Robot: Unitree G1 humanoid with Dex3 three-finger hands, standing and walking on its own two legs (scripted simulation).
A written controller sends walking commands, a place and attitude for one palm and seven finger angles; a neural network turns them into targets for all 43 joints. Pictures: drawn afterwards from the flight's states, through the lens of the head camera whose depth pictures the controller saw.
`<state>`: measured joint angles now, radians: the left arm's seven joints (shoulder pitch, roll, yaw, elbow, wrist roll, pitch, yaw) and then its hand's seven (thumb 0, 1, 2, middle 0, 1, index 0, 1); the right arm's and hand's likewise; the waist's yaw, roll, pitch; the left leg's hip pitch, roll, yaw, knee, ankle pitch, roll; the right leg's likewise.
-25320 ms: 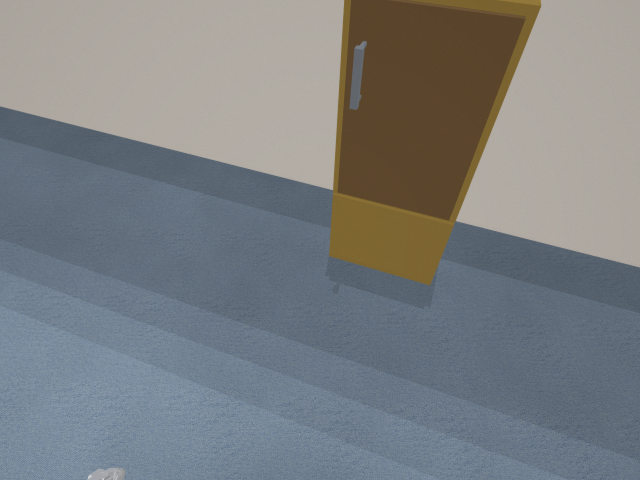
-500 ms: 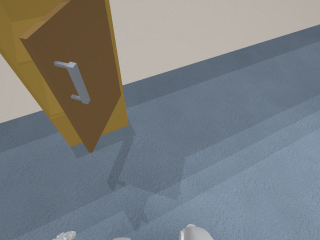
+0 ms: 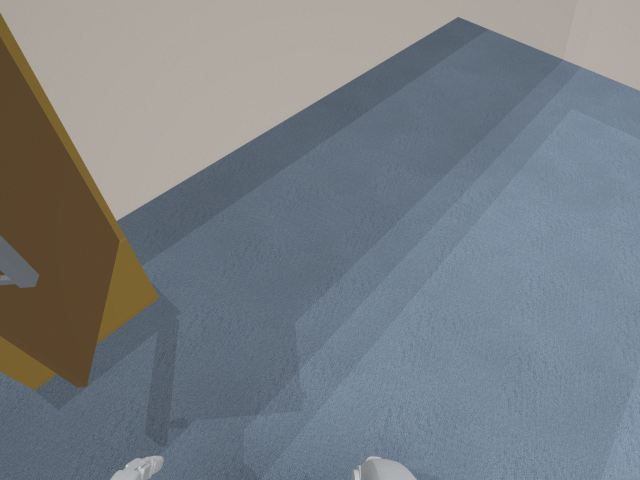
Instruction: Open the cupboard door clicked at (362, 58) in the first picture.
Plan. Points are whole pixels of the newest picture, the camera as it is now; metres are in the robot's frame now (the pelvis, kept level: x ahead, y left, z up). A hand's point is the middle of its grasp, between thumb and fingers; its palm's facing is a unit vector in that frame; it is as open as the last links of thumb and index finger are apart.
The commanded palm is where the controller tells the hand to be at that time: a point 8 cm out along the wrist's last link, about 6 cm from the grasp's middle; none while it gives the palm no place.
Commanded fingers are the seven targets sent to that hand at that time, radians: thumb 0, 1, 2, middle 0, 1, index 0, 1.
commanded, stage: walk to a spot facing it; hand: left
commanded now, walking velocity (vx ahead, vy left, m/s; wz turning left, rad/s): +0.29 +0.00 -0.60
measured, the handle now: out of the picture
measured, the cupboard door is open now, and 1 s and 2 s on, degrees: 49 49 49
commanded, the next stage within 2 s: turn to face it in 1.68 s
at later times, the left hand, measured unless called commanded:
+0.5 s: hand (220, 441) +0.19 +0.15 -0.18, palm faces -0.24 -0.96 -0.17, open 7.4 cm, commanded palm none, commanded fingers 0.00 0.90 0.90 -0.20 -0.30 -0.20 -0.30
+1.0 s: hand (356, 255) +0.53 -0.05 -0.16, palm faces -0.49 -0.85 -0.20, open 7.4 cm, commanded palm none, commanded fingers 0.00 0.90 0.90 -0.20 -0.30 -0.20 -0.30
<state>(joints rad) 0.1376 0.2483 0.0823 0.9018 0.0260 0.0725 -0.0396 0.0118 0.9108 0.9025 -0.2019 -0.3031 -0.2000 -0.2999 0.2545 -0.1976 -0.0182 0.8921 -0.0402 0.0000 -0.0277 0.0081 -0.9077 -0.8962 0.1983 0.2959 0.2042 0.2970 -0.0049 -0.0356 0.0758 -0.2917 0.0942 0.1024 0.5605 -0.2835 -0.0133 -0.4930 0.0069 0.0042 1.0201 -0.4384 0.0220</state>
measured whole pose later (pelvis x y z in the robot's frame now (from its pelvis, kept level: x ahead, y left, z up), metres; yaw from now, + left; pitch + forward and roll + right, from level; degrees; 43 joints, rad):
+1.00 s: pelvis +0.32 -0.14 -0.01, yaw -28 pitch +0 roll +0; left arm 0.07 0.19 0.06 0.94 0.01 -0.06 -0.01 0.01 0.91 0.90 -0.20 -0.30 -0.20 -0.30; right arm 0.41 -0.18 -0.04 1.12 -0.02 0.00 0.00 0.01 -0.91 -0.90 0.20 0.30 0.20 0.30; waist -0.06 0.00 0.10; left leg -0.34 0.13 0.10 1.08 -0.46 -0.03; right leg -0.33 -0.02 -0.11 0.60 -0.28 -0.05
